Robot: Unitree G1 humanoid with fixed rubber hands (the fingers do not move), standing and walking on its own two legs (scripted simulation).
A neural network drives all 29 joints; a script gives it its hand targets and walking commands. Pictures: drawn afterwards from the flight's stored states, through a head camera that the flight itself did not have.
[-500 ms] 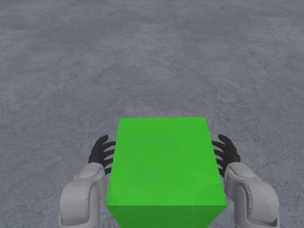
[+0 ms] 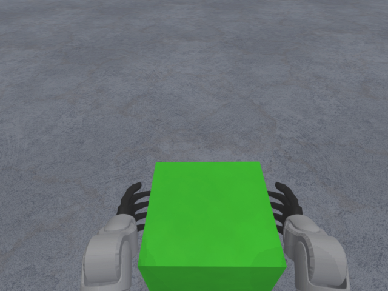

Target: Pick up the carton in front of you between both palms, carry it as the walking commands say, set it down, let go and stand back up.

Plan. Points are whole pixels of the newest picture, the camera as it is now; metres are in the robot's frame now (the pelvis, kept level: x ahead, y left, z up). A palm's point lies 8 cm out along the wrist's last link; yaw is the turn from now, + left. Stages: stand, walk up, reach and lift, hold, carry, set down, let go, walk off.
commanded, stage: carry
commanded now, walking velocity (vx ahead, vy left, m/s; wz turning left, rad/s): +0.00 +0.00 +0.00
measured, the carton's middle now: (207, 238) +0.25 +0.00 +0.00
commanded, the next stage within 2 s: hold in 0.98 s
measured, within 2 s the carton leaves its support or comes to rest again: neither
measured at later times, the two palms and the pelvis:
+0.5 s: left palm (130, 233) +0.25 +0.15 +0.03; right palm (281, 233) +0.25 -0.15 +0.03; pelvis -0.03 +0.00 +0.00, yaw +0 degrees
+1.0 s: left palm (127, 230) +0.25 +0.16 +0.04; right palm (278, 229) +0.25 -0.14 +0.04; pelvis -0.03 +0.01 +0.00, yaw +0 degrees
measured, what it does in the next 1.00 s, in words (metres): stands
